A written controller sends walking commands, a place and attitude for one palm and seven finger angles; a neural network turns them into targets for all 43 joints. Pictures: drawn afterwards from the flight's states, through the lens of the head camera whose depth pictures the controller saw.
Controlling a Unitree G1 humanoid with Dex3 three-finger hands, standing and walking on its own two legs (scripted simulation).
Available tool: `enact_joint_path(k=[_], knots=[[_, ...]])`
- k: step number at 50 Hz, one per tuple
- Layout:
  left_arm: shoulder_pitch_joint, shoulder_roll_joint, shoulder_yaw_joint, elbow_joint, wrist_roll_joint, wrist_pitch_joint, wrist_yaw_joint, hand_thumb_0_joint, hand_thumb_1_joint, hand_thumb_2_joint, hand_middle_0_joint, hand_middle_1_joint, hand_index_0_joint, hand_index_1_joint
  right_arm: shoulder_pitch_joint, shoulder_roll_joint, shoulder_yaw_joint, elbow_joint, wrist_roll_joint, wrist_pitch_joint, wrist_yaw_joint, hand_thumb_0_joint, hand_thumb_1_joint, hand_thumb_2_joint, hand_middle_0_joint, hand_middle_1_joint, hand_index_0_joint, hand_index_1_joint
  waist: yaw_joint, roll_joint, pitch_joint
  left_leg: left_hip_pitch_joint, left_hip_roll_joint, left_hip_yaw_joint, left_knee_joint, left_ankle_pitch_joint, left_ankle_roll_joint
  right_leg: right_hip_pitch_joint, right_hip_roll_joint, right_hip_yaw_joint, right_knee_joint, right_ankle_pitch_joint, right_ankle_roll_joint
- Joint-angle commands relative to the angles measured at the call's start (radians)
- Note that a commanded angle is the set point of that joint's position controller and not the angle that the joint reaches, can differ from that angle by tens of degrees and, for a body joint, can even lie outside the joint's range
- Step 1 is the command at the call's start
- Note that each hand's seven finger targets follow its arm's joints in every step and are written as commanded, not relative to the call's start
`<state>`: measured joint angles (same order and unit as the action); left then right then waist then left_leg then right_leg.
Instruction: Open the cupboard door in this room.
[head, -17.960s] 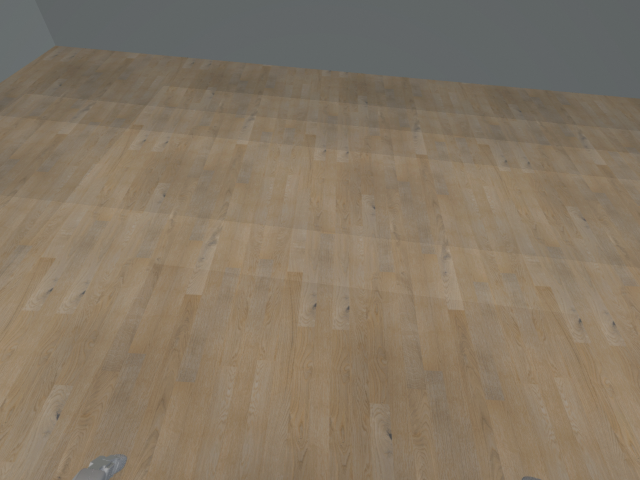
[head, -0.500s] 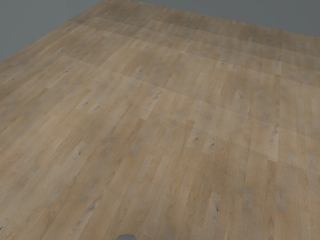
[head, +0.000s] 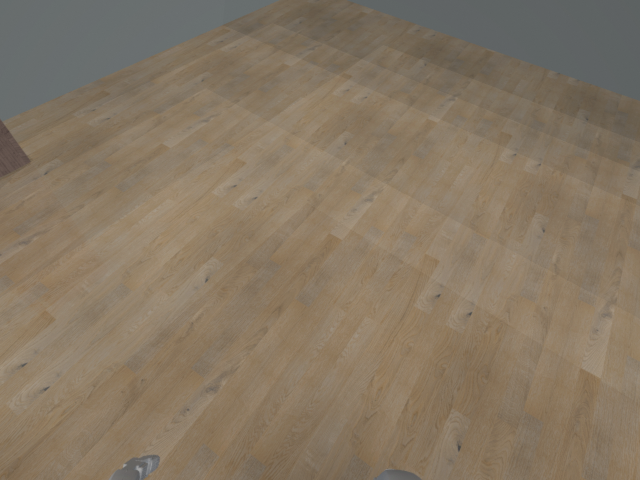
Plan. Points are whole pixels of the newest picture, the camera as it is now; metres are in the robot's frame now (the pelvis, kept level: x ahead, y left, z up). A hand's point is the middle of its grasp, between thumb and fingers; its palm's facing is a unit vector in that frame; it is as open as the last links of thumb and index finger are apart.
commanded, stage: turn or walk to find it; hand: left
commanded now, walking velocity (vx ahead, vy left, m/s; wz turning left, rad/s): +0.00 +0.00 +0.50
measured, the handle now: out of the picture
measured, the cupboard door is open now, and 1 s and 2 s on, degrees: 0 0 0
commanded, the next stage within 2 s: none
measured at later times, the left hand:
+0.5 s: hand out of the picture -0.02 +0.16 -0.16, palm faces +0.30 -0.92 -0.27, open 7.4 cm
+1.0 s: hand out of the picture -0.04 +0.21 -0.15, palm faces +0.48 -0.84 -0.25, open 7.4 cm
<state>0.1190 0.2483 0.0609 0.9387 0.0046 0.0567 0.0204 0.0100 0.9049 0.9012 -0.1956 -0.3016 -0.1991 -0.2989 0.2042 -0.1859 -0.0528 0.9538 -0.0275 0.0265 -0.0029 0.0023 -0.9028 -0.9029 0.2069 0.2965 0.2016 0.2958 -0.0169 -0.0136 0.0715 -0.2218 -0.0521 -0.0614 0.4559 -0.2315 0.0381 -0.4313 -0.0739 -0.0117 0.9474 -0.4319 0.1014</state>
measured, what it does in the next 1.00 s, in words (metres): steps on the spot, turning left: right foot, then left foot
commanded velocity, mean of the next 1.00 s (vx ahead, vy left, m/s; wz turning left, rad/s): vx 0.08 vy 0.00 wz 0.50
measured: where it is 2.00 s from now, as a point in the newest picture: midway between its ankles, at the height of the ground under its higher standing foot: (241, 460)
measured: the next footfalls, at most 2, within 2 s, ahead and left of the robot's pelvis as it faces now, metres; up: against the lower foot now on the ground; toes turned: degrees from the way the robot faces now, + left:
right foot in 0.12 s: +0.05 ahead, -0.14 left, +0.00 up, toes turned +1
left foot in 0.62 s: -0.06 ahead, +0.10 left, +0.00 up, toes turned +25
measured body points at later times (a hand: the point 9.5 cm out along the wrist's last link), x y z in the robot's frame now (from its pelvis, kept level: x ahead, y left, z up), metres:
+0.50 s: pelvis -0.03 -0.04 +0.00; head +0.02 -0.05 +0.45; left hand -0.04 +0.21 -0.14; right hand +0.09 -0.29 -0.16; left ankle -0.10 +0.10 -0.68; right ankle +0.01 -0.14 -0.74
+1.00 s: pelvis -0.03 -0.02 +0.00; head -0.01 -0.02 +0.45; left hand -0.07 +0.25 -0.13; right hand +0.13 -0.22 -0.15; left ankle -0.10 +0.08 -0.74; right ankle +0.04 -0.14 -0.71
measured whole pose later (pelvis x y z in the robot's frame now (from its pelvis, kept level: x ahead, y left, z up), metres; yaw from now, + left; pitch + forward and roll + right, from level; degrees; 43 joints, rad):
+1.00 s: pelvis -0.03 -0.02 +0.00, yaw +29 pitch +0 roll +0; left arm 0.16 0.24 0.06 0.94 0.01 0.04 -0.02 0.01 0.90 0.90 -0.20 -0.30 -0.20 -0.30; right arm 0.24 -0.20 -0.05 0.96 -0.03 0.01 0.01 0.00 -0.90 -0.90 0.21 0.30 0.20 0.30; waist -0.02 0.00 0.03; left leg -0.20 -0.03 -0.06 0.46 -0.26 0.01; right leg -0.39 -0.08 -0.05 0.83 -0.43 0.09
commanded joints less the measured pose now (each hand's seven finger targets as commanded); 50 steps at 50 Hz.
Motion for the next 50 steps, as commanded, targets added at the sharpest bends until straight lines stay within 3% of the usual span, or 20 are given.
enact_joint_path(k=[1,4,5,6,7,8,9,10,13,25,27,29,30,31,32,34,38,43,47,50], knots=[[-0.012,0.053,0.008,-0.100,-0.003,-0.034,0.002,0.000,0.900,0.900,-0.200,-0.300,-0.200,-0.300,0.032,-0.220,-0.060,-0.055,0.000,-0.009,-0.012,0.000,-0.900,-0.900,0.200,0.300,0.200,0.300,-0.011,0.176,-0.110,0.086,0.260,-0.294,-0.050,0.532,0.131,0.043,0.033,-0.010,-0.202,-0.014,-0.017],[0.079,0.069,0.014,-0.081,-0.006,-0.047,0.004,0.000,0.900,0.900,-0.200,-0.300,-0.200,-0.300,0.000,-0.210,-0.063,-0.063,0.007,-0.006,-0.009,0.000,-0.900,-0.900,0.200,0.300,0.200,0.300,0.037,0.152,-0.142,-0.033,0.205,-0.296,0.014,0.419,0.083,0.252,0.045,-0.026,-0.459,0.182,-0.029],[0.123,0.103,0.021,-0.072,0.000,-0.058,0.007,0.000,0.900,0.900,-0.200,-0.300,-0.200,-0.300,0.003,-0.180,-0.062,-0.069,0.014,-0.007,-0.005,0.000,-0.900,-0.900,0.200,0.300,0.200,0.300,0.055,0.072,-0.162,-0.132,0.151,-0.257,0.080,0.258,0.031,0.395,-0.015,0.015,-0.585,0.279,-0.039],[0.148,0.192,0.038,-0.069,0.016,-0.068,0.017,0.000,0.900,0.900,-0.200,-0.300,-0.200,-0.300,0.027,-0.115,-0.051,-0.081,0.024,-0.010,0.002,0.000,-0.900,-0.900,0.200,0.300,0.200,0.300,0.062,-0.184,-0.195,-0.319,0.027,-0.108,0.268,-0.076,-0.042,0.549,-0.257,0.239,-0.638,0.337,-0.112],[0.149,0.229,0.043,-0.081,0.016,-0.066,0.019,0.000,0.900,0.900,-0.200,-0.300,-0.200,-0.300,0.004,-0.124,-0.055,-0.103,0.018,-0.004,-0.002,0.000,-0.900,-0.900,0.200,0.300,0.200,0.300,0.071,-0.255,-0.157,-0.364,-0.027,-0.021,0.479,-0.372,-0.074,0.442,-0.436,0.372,-0.650,0.480,-0.231],[0.112,0.194,0.038,-0.093,0.009,-0.062,0.022,0.000,0.900,0.900,-0.200,-0.300,-0.200,-0.300,0.005,-0.154,-0.064,-0.083,0.009,0.012,-0.001,0.000,-0.900,-0.900,0.200,0.300,0.200,0.300,0.054,-0.151,-0.119,-0.327,0.018,-0.061,0.638,-0.336,-0.066,0.311,-0.414,0.309,-0.666,0.377,-0.271],[0.041,0.154,0.038,-0.109,0.008,-0.065,0.024,0.000,0.900,0.900,-0.200,-0.300,-0.200,-0.300,0.024,-0.150,-0.066,-0.064,0.004,0.025,0.006,0.000,-0.900,-0.900,0.200,0.300,0.200,0.300,0.025,-0.189,-0.060,-0.329,0.042,-0.072,0.709,-0.286,-0.067,0.217,-0.360,0.267,-0.701,0.239,-0.257],[0.000,0.137,0.029,-0.119,0.008,-0.061,0.020,0.000,0.900,0.900,-0.200,-0.300,-0.200,-0.300,0.029,-0.143,-0.069,-0.047,0.002,0.032,0.012,0.000,-0.900,-0.900,0.200,0.300,0.200,0.300,0.006,-0.137,-0.011,-0.326,0.050,-0.046,0.765,-0.229,-0.073,0.170,-0.310,0.212,-0.704,0.174,-0.235],[-0.019,0.097,0.015,-0.125,0.011,-0.070,0.016,0.000,0.900,0.900,-0.200,-0.300,-0.200,-0.300,0.087,-0.118,-0.061,-0.019,0.002,0.036,0.025,0.000,-0.900,-0.900,0.200,0.300,0.200,0.300,-0.023,-0.141,-0.013,-0.322,0.067,0.001,0.792,-0.120,-0.096,0.199,-0.230,0.039,-0.667,0.283,-0.188],[0.165,0.175,0.044,-0.048,0.027,-0.059,0.011,0.000,0.900,0.900,-0.200,-0.300,-0.200,-0.300,-0.075,-0.100,-0.028,-0.063,0.020,0.014,0.019,0.000,-0.900,-0.900,0.200,0.300,0.200,0.300,0.072,-0.197,-0.106,-0.193,0.084,0.122,0.328,-0.253,-0.104,0.376,-0.308,-0.030,-0.541,0.596,-0.247],[0.147,0.180,0.046,-0.040,0.025,-0.055,0.009,0.000,0.900,0.900,-0.200,-0.300,-0.200,-0.300,-0.039,-0.102,-0.027,-0.058,0.022,0.006,0.017,0.000,-0.900,-0.900,0.200,0.300,0.200,0.300,0.047,-0.194,-0.126,-0.117,0.079,0.142,0.191,-0.192,-0.095,0.363,-0.309,-0.055,-0.482,0.605,-0.222],[0.132,0.167,0.046,-0.043,0.012,-0.045,0.007,0.000,0.900,0.900,-0.200,-0.300,-0.200,-0.300,0.030,-0.139,-0.033,-0.039,0.019,-0.009,0.017,0.000,-0.900,-0.900,0.200,0.300,0.200,0.300,-0.004,-0.097,-0.161,0.092,0.089,0.130,-0.055,0.049,-0.076,0.237,-0.263,-0.135,-0.338,0.496,-0.139],[0.144,0.114,0.037,-0.061,0.004,-0.037,0.003,0.000,0.900,0.900,-0.200,-0.300,-0.200,-0.300,0.066,-0.230,-0.054,-0.037,0.012,-0.019,0.014,0.000,-0.900,-0.900,0.200,0.300,0.200,0.300,-0.025,0.151,-0.180,0.241,0.264,-0.111,-0.129,0.221,-0.008,0.029,-0.153,-0.183,-0.147,0.206,-0.068],[0.085,0.055,0.012,-0.100,0.006,-0.031,-0.001,0.000,0.900,0.900,-0.200,-0.300,-0.200,-0.300,0.110,-0.314,-0.074,-0.032,0.011,-0.015,0.006,0.000,-0.900,-0.900,0.200,0.300,0.200,0.300,-0.054,0.355,-0.143,0.246,0.450,-0.323,-0.139,0.553,0.096,-0.161,-0.053,-0.152,0.021,-0.230,-0.017],[0.035,0.083,0.013,-0.106,0.012,-0.019,0.002,0.000,0.900,0.900,-0.200,-0.300,-0.200,-0.300,0.129,-0.315,-0.070,-0.017,0.011,-0.004,0.005,0.000,-0.900,-0.900,0.200,0.300,0.200,0.300,-0.065,0.228,-0.122,0.170,0.480,-0.259,-0.125,0.503,0.139,-0.122,-0.070,-0.080,0.111,-0.207,-0.033],[0.017,0.076,0.022,-0.083,0.012,-0.013,-0.001,0.000,0.900,0.900,-0.200,-0.300,-0.200,-0.300,0.043,-0.262,-0.057,-0.031,0.005,-0.010,-0.014,0.000,-0.900,-0.900,0.200,0.300,0.200,0.300,-0.038,0.271,-0.069,0.119,0.378,-0.227,-0.131,0.444,0.125,-0.163,-0.068,-0.029,0.174,-0.100,-0.025],[0.072,0.088,0.023,-0.044,0.009,-0.024,-0.014,0.000,0.900,0.900,-0.200,-0.300,-0.200,-0.300,-0.023,-0.220,-0.038,-0.057,0.009,-0.022,-0.015,0.000,-0.900,-0.900,0.200,0.300,0.200,0.300,0.008,0.167,-0.083,0.133,0.277,-0.117,-0.101,0.518,0.100,-0.125,-0.041,-0.024,0.187,0.028,-0.012],[0.016,0.080,0.015,-0.073,0.014,-0.034,-0.026,0.000,0.900,0.900,-0.200,-0.300,-0.200,-0.300,0.050,-0.225,-0.046,-0.049,0.004,-0.030,-0.006,0.000,-0.900,-0.900,0.200,0.300,0.200,0.300,-0.023,0.158,-0.077,0.147,0.288,-0.229,-0.183,0.060,0.129,-0.145,-0.028,-0.019,0.077,0.032,-0.006],[-0.055,0.076,0.015,-0.111,0.013,-0.052,-0.040,0.000,0.900,0.900,-0.200,-0.300,-0.200,-0.300,0.068,-0.231,-0.054,-0.043,-0.001,-0.035,-0.001,0.000,-0.900,-0.900,0.200,0.300,0.200,0.300,-0.040,0.183,-0.009,0.068,0.287,-0.318,-0.216,-0.144,0.143,-0.100,-0.018,-0.030,-0.108,-0.007,-0.013],[0.033,0.063,0.015,-0.095,0.011,-0.065,-0.047,0.000,0.900,0.900,-0.200,-0.300,-0.200,-0.300,0.022,-0.231,-0.054,-0.054,-0.002,-0.036,-0.001,0.000,-0.900,-0.900,0.200,0.300,0.200,0.300,0.009,0.189,-0.042,-0.048,0.243,-0.310,-0.163,-0.151,0.123,0.119,0.030,-0.069,-0.305,0.014,-0.023]])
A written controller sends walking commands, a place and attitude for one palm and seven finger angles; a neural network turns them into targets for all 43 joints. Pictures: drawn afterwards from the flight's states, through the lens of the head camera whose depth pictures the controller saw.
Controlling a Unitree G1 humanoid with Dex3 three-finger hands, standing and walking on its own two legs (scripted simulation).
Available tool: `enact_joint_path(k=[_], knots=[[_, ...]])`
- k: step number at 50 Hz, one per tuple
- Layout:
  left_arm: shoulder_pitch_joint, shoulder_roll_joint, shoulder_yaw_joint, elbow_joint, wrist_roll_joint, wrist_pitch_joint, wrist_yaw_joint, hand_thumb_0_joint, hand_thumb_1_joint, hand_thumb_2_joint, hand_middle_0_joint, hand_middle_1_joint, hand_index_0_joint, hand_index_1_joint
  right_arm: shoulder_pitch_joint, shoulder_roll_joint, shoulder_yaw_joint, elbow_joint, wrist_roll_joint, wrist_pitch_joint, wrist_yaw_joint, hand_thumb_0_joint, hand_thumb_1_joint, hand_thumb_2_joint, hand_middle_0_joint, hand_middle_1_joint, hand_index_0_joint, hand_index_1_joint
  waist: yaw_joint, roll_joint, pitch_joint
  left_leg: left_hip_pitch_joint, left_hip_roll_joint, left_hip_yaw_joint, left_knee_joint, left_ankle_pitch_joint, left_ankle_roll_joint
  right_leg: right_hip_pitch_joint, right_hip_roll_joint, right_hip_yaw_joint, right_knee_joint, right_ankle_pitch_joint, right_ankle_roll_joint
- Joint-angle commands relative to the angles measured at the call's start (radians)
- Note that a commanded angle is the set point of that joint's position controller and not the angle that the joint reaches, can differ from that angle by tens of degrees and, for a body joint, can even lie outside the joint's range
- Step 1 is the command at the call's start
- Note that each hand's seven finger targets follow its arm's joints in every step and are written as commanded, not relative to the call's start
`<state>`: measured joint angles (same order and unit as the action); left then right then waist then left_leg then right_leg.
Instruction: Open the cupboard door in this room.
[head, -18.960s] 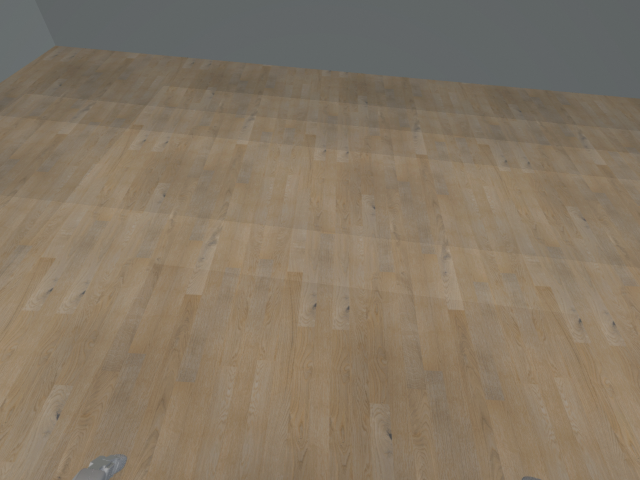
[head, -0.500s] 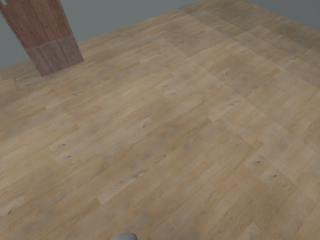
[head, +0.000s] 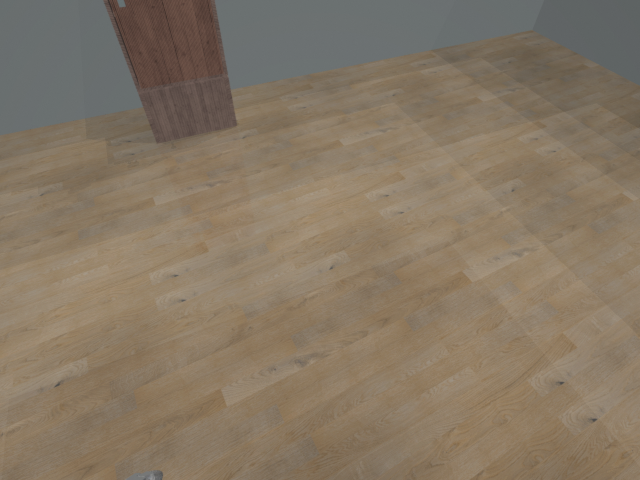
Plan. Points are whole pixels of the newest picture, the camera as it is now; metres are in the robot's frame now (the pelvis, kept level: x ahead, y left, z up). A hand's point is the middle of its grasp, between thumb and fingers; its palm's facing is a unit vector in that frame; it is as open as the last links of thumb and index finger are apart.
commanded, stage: turn or walk to find it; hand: left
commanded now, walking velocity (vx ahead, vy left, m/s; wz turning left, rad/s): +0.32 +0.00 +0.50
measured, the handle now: out of the picture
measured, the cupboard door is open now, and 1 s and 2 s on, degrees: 0 0 0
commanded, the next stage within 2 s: stand and wait in 1.70 s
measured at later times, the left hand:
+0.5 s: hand out of the picture -0.01 +0.11 -0.16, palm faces +0.38 -0.90 -0.21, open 7.4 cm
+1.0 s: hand (151, 335) +0.37 +0.31 -0.15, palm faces +0.39 -0.90 -0.17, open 7.4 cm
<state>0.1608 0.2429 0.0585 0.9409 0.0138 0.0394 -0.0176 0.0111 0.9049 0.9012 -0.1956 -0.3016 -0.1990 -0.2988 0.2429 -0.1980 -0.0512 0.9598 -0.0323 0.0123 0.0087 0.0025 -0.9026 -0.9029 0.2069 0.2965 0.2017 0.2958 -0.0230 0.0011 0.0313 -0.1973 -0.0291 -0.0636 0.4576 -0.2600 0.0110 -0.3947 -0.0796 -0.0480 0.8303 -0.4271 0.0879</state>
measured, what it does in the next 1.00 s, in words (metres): walks ahead, turning left: right foot, then left foot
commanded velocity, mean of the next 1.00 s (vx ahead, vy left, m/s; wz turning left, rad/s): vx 0.36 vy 0.00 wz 0.27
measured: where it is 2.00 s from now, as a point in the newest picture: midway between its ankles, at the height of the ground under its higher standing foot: (258, 335)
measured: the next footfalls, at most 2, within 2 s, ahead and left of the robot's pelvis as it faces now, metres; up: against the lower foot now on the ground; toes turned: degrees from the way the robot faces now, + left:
right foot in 0.08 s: +0.07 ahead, -0.13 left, +0.00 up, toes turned -2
left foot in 0.60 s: +0.27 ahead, +0.16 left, +0.00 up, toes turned +26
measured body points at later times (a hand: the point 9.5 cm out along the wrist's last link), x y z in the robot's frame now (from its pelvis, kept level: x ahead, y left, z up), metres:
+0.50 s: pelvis +0.13 -0.01 +0.00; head +0.17 -0.01 +0.44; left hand -0.03 +0.16 -0.14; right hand +0.28 -0.22 -0.16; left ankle +0.19 +0.16 -0.69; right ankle +0.03 -0.13 -0.74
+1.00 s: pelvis +0.32 +0.10 +0.00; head +0.32 +0.11 +0.45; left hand +0.35 +0.36 -0.14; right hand +0.41 -0.13 -0.14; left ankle +0.24 +0.14 -0.74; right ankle +0.49 +0.00 -0.67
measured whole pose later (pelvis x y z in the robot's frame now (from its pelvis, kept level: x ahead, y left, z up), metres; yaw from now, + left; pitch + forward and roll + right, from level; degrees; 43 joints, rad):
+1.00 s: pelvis +0.32 +0.10 +0.00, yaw +22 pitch -2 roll +1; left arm 0.12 0.19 0.05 0.97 0.02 0.00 -0.02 0.01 0.91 0.90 -0.19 -0.30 -0.20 -0.30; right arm 0.35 -0.18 -0.06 1.07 -0.02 -0.07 -0.02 -0.01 -0.93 -0.90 0.20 0.30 0.20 0.30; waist -0.01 -0.05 0.02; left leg 0.00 -0.07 0.10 0.31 -0.28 0.08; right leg -0.64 -0.17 -0.06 1.00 -0.12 0.07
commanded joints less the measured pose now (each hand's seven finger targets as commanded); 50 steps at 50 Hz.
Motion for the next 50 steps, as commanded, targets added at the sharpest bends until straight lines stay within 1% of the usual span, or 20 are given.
enact_joint_path(k=[1,2,3,4,5,7,9,12,24,26,28,29,30,31,32,34,37,39,44,50], knots=[[0.064,0.070,0.022,-0.072,0.003,-0.052,-0.010,0.000,0.900,0.900,-0.200,-0.300,-0.200,-0.300,-0.037,-0.209,-0.057,-0.063,0.004,-0.020,-0.014,0.000,-0.900,-0.900,0.200,0.300,0.200,0.300,0.051,0.148,-0.010,-0.167,0.189,-0.289,-0.103,-0.167,0.129,0.226,0.056,-0.051,-0.272,0.062,-0.011],[0.172,0.098,0.033,-0.040,0.006,-0.062,-0.007,0.000,0.900,0.900,-0.200,-0.300,-0.200,-0.300,-0.067,-0.188,-0.055,-0.069,0.008,-0.019,-0.014,0.000,-0.900,-0.900,0.200,0.300,0.200,0.300,0.111,0.059,-0.033,-0.308,0.122,-0.242,0.023,-0.246,0.089,0.416,0.034,-0.034,-0.392,0.108,-0.020],[0.284,0.183,0.050,-0.014,0.021,-0.074,0.008,0.000,0.900,0.900,-0.200,-0.300,-0.200,-0.300,-0.052,-0.107,-0.037,-0.082,0.019,-0.025,-0.011,0.000,-0.900,-0.900,0.200,0.300,0.200,0.300,0.152,-0.200,-0.087,-0.510,0.003,-0.096,0.293,-0.335,0.026,0.609,-0.188,0.196,-0.541,-0.101,-0.067],[0.311,0.244,0.053,-0.012,0.013,-0.072,0.021,0.000,0.900,0.900,-0.200,-0.300,-0.200,-0.300,-0.102,-0.079,-0.030,-0.119,0.015,-0.031,-0.008,0.000,-0.900,-0.900,0.200,0.300,0.200,0.300,0.173,-0.360,-0.032,-0.631,-0.026,-0.007,0.534,-0.363,-0.005,0.550,-0.415,0.497,-0.671,-0.280,-0.136],[0.266,0.221,0.047,-0.032,0.004,-0.073,0.028,0.000,0.900,0.900,-0.200,-0.300,-0.200,-0.300,-0.135,-0.134,-0.044,-0.131,0.003,-0.028,0.004,0.000,-0.900,-0.900,0.200,0.300,0.200,0.300,0.143,-0.237,0.038,-0.623,0.037,-0.043,0.646,-0.288,-0.004,0.399,-0.441,0.531,-0.735,-0.364,-0.172],[0.148,0.171,0.042,-0.046,0.004,-0.090,0.032,0.000,0.900,0.900,-0.200,-0.300,-0.200,-0.300,-0.077,-0.128,-0.055,-0.085,0.000,-0.015,0.019,0.000,-0.900,-0.900,0.200,0.300,0.200,0.300,0.065,-0.188,0.095,-0.574,0.087,-0.040,0.766,-0.141,-0.005,0.249,-0.404,0.446,-0.753,-0.379,-0.142],[0.099,0.086,0.014,-0.044,0.004,-0.109,0.029,0.000,0.900,0.900,-0.200,-0.300,-0.200,-0.300,-0.015,-0.100,-0.051,-0.036,-0.005,-0.001,0.034,0.000,-0.900,-0.900,0.200,0.300,0.200,0.300,0.014,-0.111,0.124,-0.504,0.104,-0.004,0.791,0.003,-0.027,0.190,-0.292,0.181,-0.712,-0.116,-0.106],[0.164,0.056,0.006,-0.007,0.003,-0.120,0.028,0.000,0.900,0.900,-0.200,-0.300,-0.200,-0.300,0.030,-0.060,-0.046,-0.009,0.004,0.006,0.038,0.000,-0.900,-0.900,0.200,0.300,0.200,0.300,0.011,-0.146,0.083,-0.520,0.090,0.036,0.796,0.111,-0.046,0.281,-0.211,-0.024,-0.678,0.136,-0.080],[0.424,0.038,-0.012,0.133,0.019,-0.129,0.045,0.000,0.900,0.900,-0.200,-0.300,-0.200,-0.300,-0.287,-0.007,0.010,-0.086,0.008,-0.025,0.048,0.000,-0.900,-0.900,0.200,0.300,0.200,0.300,0.102,-0.138,0.146,-0.509,0.102,0.193,0.305,0.063,-0.001,0.492,-0.256,-0.158,-0.584,0.722,-0.159],[0.417,0.058,-0.009,0.143,0.016,-0.127,0.045,0.000,0.900,0.900,-0.200,-0.300,-0.200,-0.300,-0.236,-0.016,0.010,-0.071,0.006,-0.037,0.039,0.000,-0.900,-0.900,0.200,0.300,0.200,0.300,0.073,-0.150,0.095,-0.378,0.054,0.240,0.222,0.022,0.033,0.521,-0.262,-0.184,-0.487,0.951,-0.162],[0.364,0.105,-0.005,0.142,0.010,-0.128,0.041,0.000,0.900,0.900,-0.200,-0.300,-0.200,-0.300,-0.036,-0.058,-0.006,-0.014,0.003,-0.052,0.022,0.000,-0.900,-0.900,0.200,0.300,0.200,0.300,-0.031,-0.144,-0.046,-0.091,-0.018,0.277,0.137,0.015,0.073,0.478,-0.258,-0.236,-0.212,1.150,-0.138],[0.334,0.108,-0.003,0.130,0.000,-0.130,0.037,0.000,0.900,0.900,-0.200,-0.300,-0.200,-0.300,0.136,-0.117,-0.023,0.029,-0.002,-0.058,0.013,0.000,-0.900,-0.900,0.200,0.300,0.200,0.300,-0.116,-0.097,-0.168,0.195,0.024,0.206,0.052,0.120,0.097,0.332,-0.228,-0.245,0.036,0.988,-0.102],[0.375,0.056,-0.008,0.105,-0.013,-0.130,0.019,0.000,0.900,0.900,-0.200,-0.300,-0.200,-0.300,0.248,-0.243,-0.054,0.061,-0.008,-0.065,0.001,0.000,-0.900,-0.900,0.200,0.300,0.200,0.300,-0.131,0.151,-0.324,0.521,0.287,-0.151,0.050,0.301,0.187,0.009,-0.069,-0.232,0.341,0.295,-0.045],[0.322,0.013,-0.025,0.066,-0.016,-0.127,0.019,0.000,0.900,0.900,-0.200,-0.300,-0.200,-0.300,0.295,-0.305,-0.069,0.082,0.015,-0.064,-0.013,0.000,-0.900,-0.900,0.200,0.300,0.200,0.300,-0.138,0.211,-0.359,0.626,0.451,-0.407,-0.016,0.526,0.276,-0.206,0.004,-0.102,0.528,-0.142,-0.053],[0.235,0.042,-0.016,0.047,-0.016,-0.120,0.028,0.000,0.900,0.900,-0.200,-0.300,-0.200,-0.300,0.252,-0.283,-0.067,0.078,0.029,-0.057,-0.016,0.000,-0.900,-0.900,0.200,0.300,0.200,0.300,-0.116,0.067,-0.284,0.491,0.457,-0.340,-0.068,0.451,0.274,-0.217,-0.041,-0.027,0.586,-0.114,-0.073],[0.181,-0.008,-0.016,0.068,-0.003,-0.113,0.026,0.000,0.900,0.900,-0.200,-0.300,-0.200,-0.300,0.103,-0.182,-0.040,0.047,0.021,-0.082,-0.026,0.000,-0.900,-0.900,0.200,0.300,0.200,0.300,-0.052,0.013,-0.083,0.245,0.397,-0.215,-0.111,0.469,0.216,-0.252,-0.101,0.018,0.559,0.019,-0.061],[0.243,-0.040,-0.016,0.108,0.015,-0.084,0.018,0.000,0.900,0.900,-0.200,-0.300,-0.200,-0.300,0.049,-0.094,-0.011,0.055,0.019,-0.104,-0.022,0.000,-0.900,-0.900,0.200,0.300,0.200,0.300,0.027,0.053,0.016,0.011,0.289,-0.039,-0.183,0.464,0.144,-0.119,-0.114,0.010,0.428,0.091,-0.047],[0.261,-0.048,-0.014,0.107,0.017,-0.064,0.018,0.000,0.900,0.900,-0.200,-0.300,-0.200,-0.300,0.042,-0.078,-0.009,0.055,0.022,-0.105,-0.019,0.000,-0.900,-0.900,0.200,0.300,0.200,0.300,0.053,0.097,0.028,-0.035,0.257,-0.003,-0.229,0.390,0.150,-0.114,-0.102,-0.003,0.390,0.151,-0.033],[0.091,-0.016,0.002,0.030,0.015,-0.048,0.004,0.000,0.900,0.900,-0.200,-0.300,-0.200,-0.300,0.088,-0.073,-0.017,0.060,0.025,-0.106,-0.019,0.000,-0.900,-0.900,0.200,0.300,0.200,0.300,0.042,0.119,0.123,-0.020,0.244,-0.016,-0.311,0.256,0.150,-0.262,-0.110,0.004,0.292,0.309,-0.010],[-0.131,-0.010,-0.002,-0.058,0.008,-0.060,-0.009,0.000,0.900,0.900,-0.200,-0.300,-0.200,-0.300,0.199,-0.097,-0.025,0.091,0.016,-0.109,-0.034,0.000,-0.900,-0.900,0.200,0.300,0.200,0.300,-0.017,0.062,0.119,0.199,0.276,-0.040,-0.263,0.411,0.174,-0.336,-0.088,-0.009,0.034,0.301,-0.025]])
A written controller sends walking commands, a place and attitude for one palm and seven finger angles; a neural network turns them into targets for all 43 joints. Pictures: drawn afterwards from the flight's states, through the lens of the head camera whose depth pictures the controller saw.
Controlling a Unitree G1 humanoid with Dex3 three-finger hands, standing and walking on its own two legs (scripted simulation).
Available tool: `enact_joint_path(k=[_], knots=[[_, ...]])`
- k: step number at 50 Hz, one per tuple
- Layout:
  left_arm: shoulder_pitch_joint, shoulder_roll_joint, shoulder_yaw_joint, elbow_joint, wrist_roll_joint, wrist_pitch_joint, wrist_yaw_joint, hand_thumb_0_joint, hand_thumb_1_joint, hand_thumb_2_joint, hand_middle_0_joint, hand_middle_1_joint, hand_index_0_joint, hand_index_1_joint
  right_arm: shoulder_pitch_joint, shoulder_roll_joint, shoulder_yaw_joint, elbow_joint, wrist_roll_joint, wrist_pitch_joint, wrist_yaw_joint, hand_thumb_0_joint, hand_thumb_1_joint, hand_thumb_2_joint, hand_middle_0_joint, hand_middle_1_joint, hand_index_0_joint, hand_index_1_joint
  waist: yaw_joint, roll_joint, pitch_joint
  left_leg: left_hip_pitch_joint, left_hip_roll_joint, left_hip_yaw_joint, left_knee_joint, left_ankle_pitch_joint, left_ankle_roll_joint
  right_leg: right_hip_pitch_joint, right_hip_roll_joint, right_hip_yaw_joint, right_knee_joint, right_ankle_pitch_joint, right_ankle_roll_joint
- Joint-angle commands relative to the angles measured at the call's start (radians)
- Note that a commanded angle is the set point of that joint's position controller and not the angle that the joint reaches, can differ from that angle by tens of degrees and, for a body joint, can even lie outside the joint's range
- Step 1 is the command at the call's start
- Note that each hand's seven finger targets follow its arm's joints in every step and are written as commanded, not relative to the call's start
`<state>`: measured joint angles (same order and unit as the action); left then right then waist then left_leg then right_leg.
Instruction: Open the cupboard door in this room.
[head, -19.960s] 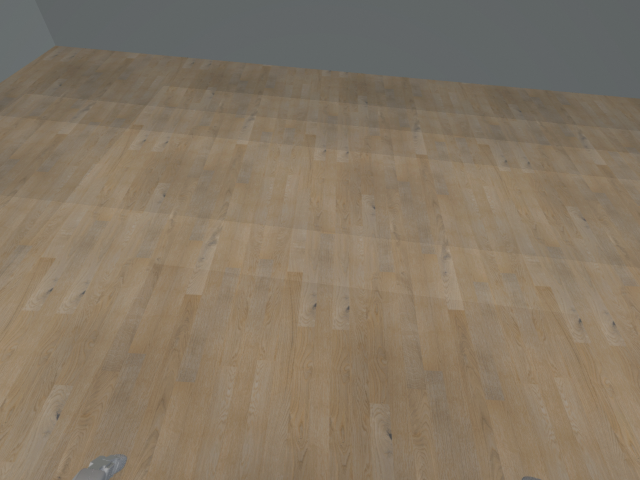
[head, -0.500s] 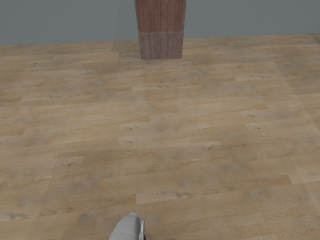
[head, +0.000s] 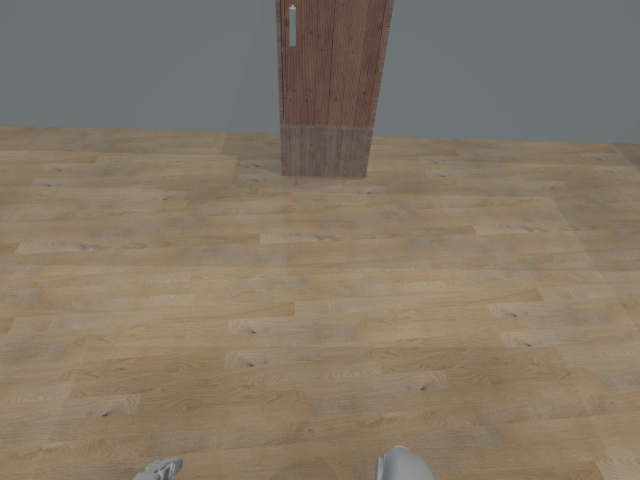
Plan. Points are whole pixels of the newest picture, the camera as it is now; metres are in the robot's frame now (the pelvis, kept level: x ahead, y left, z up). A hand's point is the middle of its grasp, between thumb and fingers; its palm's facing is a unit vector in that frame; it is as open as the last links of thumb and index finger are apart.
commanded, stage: turn or walk to find it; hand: left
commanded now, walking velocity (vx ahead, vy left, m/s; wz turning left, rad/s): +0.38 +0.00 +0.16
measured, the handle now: (292, 25) +1.62 +0.17 -0.03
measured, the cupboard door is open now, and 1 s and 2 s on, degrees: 0 0 0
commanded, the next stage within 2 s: stand and wait in 0.70 s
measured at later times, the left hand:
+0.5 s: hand (233, 469) +0.18 +0.13 -0.17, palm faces +0.15 -0.96 -0.22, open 7.3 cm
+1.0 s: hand (212, 334) +0.40 +0.21 -0.17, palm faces +0.19 -0.97 -0.18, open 7.4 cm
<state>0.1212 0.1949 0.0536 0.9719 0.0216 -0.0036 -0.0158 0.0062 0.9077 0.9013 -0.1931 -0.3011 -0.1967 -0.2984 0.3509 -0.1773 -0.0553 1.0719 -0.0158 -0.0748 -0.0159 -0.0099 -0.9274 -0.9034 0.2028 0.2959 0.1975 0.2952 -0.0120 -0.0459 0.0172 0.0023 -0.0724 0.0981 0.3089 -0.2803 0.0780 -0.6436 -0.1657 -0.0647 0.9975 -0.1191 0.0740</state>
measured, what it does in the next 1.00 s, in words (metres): walks ahead: right foot, then left foot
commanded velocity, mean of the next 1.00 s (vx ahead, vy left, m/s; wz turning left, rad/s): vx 0.25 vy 0.00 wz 0.09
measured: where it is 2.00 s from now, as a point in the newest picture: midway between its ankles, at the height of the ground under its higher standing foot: (311, 432)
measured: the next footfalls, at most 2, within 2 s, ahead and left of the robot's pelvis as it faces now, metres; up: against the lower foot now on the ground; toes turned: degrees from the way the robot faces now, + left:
right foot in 0.18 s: +0.25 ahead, -0.16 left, +0.00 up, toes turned -7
left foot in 0.70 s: +0.40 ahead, +0.13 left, +0.00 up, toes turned +15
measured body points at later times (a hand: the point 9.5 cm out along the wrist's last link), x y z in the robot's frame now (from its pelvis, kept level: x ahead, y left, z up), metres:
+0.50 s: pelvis +0.20 -0.06 +0.00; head +0.21 -0.06 +0.45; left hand +0.17 +0.18 -0.15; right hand +0.26 -0.30 -0.15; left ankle +0.25 +0.10 -0.67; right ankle +0.21 -0.15 -0.74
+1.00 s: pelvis +0.37 +0.03 +0.00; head +0.38 +0.04 +0.45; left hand +0.39 +0.26 -0.16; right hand +0.44 -0.21 -0.14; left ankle +0.34 +0.10 -0.74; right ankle +0.43 -0.11 -0.69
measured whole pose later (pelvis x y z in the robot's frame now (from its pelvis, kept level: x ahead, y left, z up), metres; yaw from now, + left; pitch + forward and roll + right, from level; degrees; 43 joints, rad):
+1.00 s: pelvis +0.37 +0.03 +0.00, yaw +7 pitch -2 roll +0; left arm 0.19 0.18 0.05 1.06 0.01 -0.01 0.02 0.01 0.91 0.90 -0.19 -0.30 -0.20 -0.30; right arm 0.23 -0.16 -0.05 1.07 -0.02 -0.06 -0.03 -0.03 -0.95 -0.90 0.20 0.30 0.20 0.30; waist 0.01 -0.04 0.05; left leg -0.12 0.01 0.18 0.41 -0.26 0.05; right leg -0.48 -0.12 -0.08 0.91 -0.27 0.05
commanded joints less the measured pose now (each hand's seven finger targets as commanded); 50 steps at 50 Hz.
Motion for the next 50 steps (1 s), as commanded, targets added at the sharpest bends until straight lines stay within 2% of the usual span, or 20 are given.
enact_joint_path(k=[1,5,7,8,9,10,11,13,17,21,26,30,31,33,34,35,36,39,42,50], knots=[[-0.116,0.034,0.000,-0.101,-0.002,-0.022,-0.011,0.000,0.900,0.900,-0.200,-0.300,-0.200,-0.300,0.106,-0.123,-0.022,-0.016,-0.003,-0.021,-0.011,0.000,-0.900,-0.900,0.200,0.300,0.200,0.300,-0.036,0.120,0.124,0.033,0.325,-0.198,-0.094,0.465,0.107,-0.078,0.004,0.005,-0.190,-0.022,-0.020],[-0.116,0.036,0.000,-0.112,-0.006,-0.038,-0.011,0.000,0.900,0.900,-0.200,-0.300,-0.200,-0.300,0.116,-0.139,-0.024,0.008,-0.009,-0.013,-0.012,0.000,-0.900,-0.900,0.200,0.300,0.200,0.300,-0.025,0.135,0.090,0.029,0.331,-0.182,-0.008,0.622,0.087,0.116,0.058,-0.032,-0.363,-0.097,-0.066],[0.073,0.070,0.009,-0.052,-0.003,-0.051,-0.007,0.000,0.900,0.900,-0.200,-0.300,-0.200,-0.300,0.109,-0.152,-0.027,0.016,-0.005,-0.009,-0.010,0.000,-0.900,-0.900,0.200,0.300,0.200,0.300,0.059,0.075,-0.002,0.003,0.285,-0.145,0.199,0.775,0.050,0.363,0.119,-0.074,-0.467,-0.053,-0.086],[0.239,0.108,0.022,0.003,0.004,-0.062,-0.002,0.000,0.900,0.900,-0.200,-0.300,-0.200,-0.300,0.095,-0.147,-0.026,0.013,0.000,-0.010,-0.006,0.000,-0.900,-0.900,0.200,0.300,0.200,0.300,0.129,0.035,-0.086,-0.114,0.240,-0.114,0.389,0.692,0.015,0.611,0.099,-0.049,-0.500,0.012,-0.101],[0.384,0.212,0.048,0.047,0.017,-0.075,0.012,0.000,0.900,0.900,-0.200,-0.300,-0.200,-0.300,0.131,-0.089,-0.015,-0.001,0.011,-0.013,0.006,0.000,-0.900,-0.900,0.200,0.300,0.200,0.300,0.167,-0.180,-0.214,-0.375,0.124,-0.044,0.703,0.284,-0.028,0.893,-0.162,0.238,-0.530,0.086,-0.171],[0.435,0.277,0.057,0.076,-0.004,-0.071,0.018,0.000,0.900,0.900,-0.200,-0.300,-0.200,-0.300,0.145,-0.069,-0.006,-0.022,0.014,-0.009,0.004,0.000,-0.900,-0.900,0.200,0.300,0.200,0.300,0.134,-0.256,-0.271,-0.547,0.020,-0.083,0.956,-0.267,-0.049,0.954,-0.336,0.544,-0.621,0.232,-0.254],[0.343,0.249,0.053,0.056,-0.012,-0.066,0.020,0.000,0.900,0.900,-0.200,-0.300,-0.200,-0.300,0.116,-0.085,-0.016,-0.013,0.016,0.002,0.003,0.000,-0.900,-0.900,0.200,0.300,0.200,0.300,0.118,-0.131,-0.185,-0.553,0.091,-0.154,1.047,-0.230,-0.031,0.817,-0.332,0.488,-0.681,0.010,-0.274],[0.183,0.158,0.032,0.019,-0.012,-0.066,0.020,0.000,0.900,0.900,-0.200,-0.300,-0.200,-0.300,0.018,-0.049,-0.016,-0.018,0.006,0.017,0.017,0.000,-0.900,-0.900,0.200,0.300,0.200,0.300,0.068,-0.028,-0.001,-0.594,0.167,-0.154,1.048,-0.068,-0.033,0.555,-0.254,0.372,-0.761,-0.245,-0.205],[0.127,0.070,0.005,0.034,-0.002,-0.076,0.024,0.000,0.900,0.900,-0.200,-0.300,-0.200,-0.300,0.087,0.003,-0.015,0.008,-0.011,0.062,0.027,0.000,-0.900,-0.900,0.200,0.300,0.200,0.300,-0.020,-0.065,0.063,-0.511,0.186,-0.118,0.931,0.057,-0.075,0.328,-0.143,0.099,-0.829,-0.238,-0.140],[0.165,0.076,0.011,0.057,0.002,-0.088,0.026,0.000,0.900,0.900,-0.200,-0.300,-0.200,-0.300,0.018,-0.005,-0.021,-0.029,-0.015,0.073,0.037,0.000,-0.900,-0.900,0.200,0.300,0.200,0.300,-0.020,-0.077,0.075,-0.561,0.216,-0.086,0.795,0.117,-0.111,0.340,-0.138,0.038,-0.869,-0.224,-0.166],[0.278,0.092,0.006,0.110,0.001,-0.094,0.024,0.000,0.900,0.900,-0.200,-0.300,-0.200,-0.300,-0.181,-0.001,-0.008,-0.090,-0.010,0.050,0.053,0.000,-0.900,-0.900,0.200,0.300,0.200,0.300,0.047,-0.048,0.099,-0.590,0.214,-0.032,0.486,0.113,-0.114,0.500,-0.149,0.014,-0.842,-0.086,-0.191],[0.316,0.106,0.008,0.128,0.005,-0.084,0.026,0.000,0.900,0.900,-0.200,-0.300,-0.200,-0.300,-0.250,-0.009,-0.002,-0.120,-0.009,0.032,0.054,0.000,-0.900,-0.900,0.200,0.300,0.200,0.300,0.065,-0.059,0.091,-0.505,0.190,0.002,0.331,0.052,-0.091,0.566,-0.175,0.017,-0.779,-0.002,-0.200],[0.314,0.110,0.009,0.133,0.004,-0.080,0.025,0.000,0.900,0.900,-0.200,-0.300,-0.200,-0.300,-0.242,-0.016,-0.005,-0.120,-0.009,0.029,0.052,0.000,-0.900,-0.900,0.200,0.300,0.200,0.300,0.058,-0.055,0.081,-0.451,0.178,0.016,0.303,0.046,-0.085,0.561,-0.178,0.010,-0.755,0.018,-0.196],[0.285,0.112,0.012,0.130,0.000,-0.072,0.026,0.000,0.900,0.900,-0.200,-0.300,-0.200,-0.300,-0.118,-0.052,-0.014,-0.083,-0.014,0.016,0.045,0.000,-0.900,-0.900,0.200,0.300,0.200,0.300,-0.012,0.019,0.022,-0.198,0.139,0.053,0.185,0.081,-0.078,0.474,-0.128,-0.059,-0.578,0.078,-0.160],[0.288,0.089,0.006,0.121,-0.005,-0.070,0.023,0.000,0.900,0.900,-0.200,-0.300,-0.200,-0.300,0.013,-0.121,-0.030,-0.044,-0.018,0.008,0.036,0.000,-0.900,-0.900,0.200,0.300,0.200,0.300,-0.067,0.140,-0.067,0.040,0.204,-0.047,0.130,0.092,-0.047,0.355,-0.057,-0.123,-0.343,0.078,-0.115],[0.305,0.032,-0.006,0.097,-0.013,-0.071,0.013,0.000,0.900,0.900,-0.200,-0.300,-0.200,-0.300,0.140,-0.235,-0.059,-0.014,-0.024,0.004,0.023,0.000,-0.900,-0.900,0.200,0.300,0.200,0.300,-0.104,0.379,-0.163,0.251,0.450,-0.382,0.068,0.160,0.047,0.115,0.079,-0.174,-0.049,-0.285,-0.058],[0.242,0.044,-0.015,0.063,-0.006,-0.075,0.017,0.000,0.900,0.900,-0.200,-0.300,-0.200,-0.300,0.185,-0.258,-0.058,0.002,-0.010,0.015,0.012,0.000,-0.900,-0.900,0.200,0.300,0.200,0.300,-0.118,0.335,-0.152,0.265,0.536,-0.456,0.023,0.325,0.117,0.002,0.097,-0.075,0.117,-0.484,-0.061],[0.178,0.024,-0.007,0.089,-0.005,-0.056,0.020,0.000,0.900,0.900,-0.200,-0.300,-0.200,-0.300,-0.007,-0.136,-0.019,-0.032,-0.004,0.010,-0.004,0.000,-0.900,-0.900,0.200,0.300,0.200,0.300,-0.043,0.174,0.015,-0.029,0.467,-0.260,-0.005,0.523,0.096,0.035,0.011,0.012,0.195,-0.342,-0.051],[0.233,-0.014,-0.011,0.114,-0.006,-0.034,0.021,0.000,0.900,0.900,-0.200,-0.300,-0.200,-0.300,-0.054,-0.091,0.000,-0.027,-0.001,-0.006,-0.009,0.000,-0.900,-0.900,0.200,0.300,0.200,0.300,0.013,0.130,0.010,-0.123,0.389,-0.098,-0.019,0.682,0.052,0.148,0.018,0.011,0.112,-0.245,-0.031],[0.157,-0.019,-0.018,0.074,-0.003,0.000,0.032,0.000,0.900,0.900,-0.200,-0.300,-0.200,-0.300,-0.073,-0.084,-0.001,-0.018,-0.007,0.011,-0.014,0.000,-0.900,-0.900,0.200,0.300,0.200,0.300,0.027,0.190,0.015,-0.139,0.334,-0.028,0.020,0.732,0.049,0.272,0.062,-0.026,-0.237,-0.118,-0.024]])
